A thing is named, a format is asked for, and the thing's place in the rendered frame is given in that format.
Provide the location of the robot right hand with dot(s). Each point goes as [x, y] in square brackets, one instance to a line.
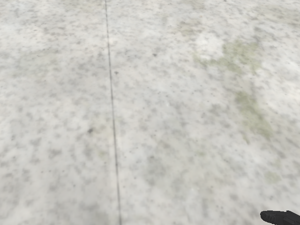
[280, 217]

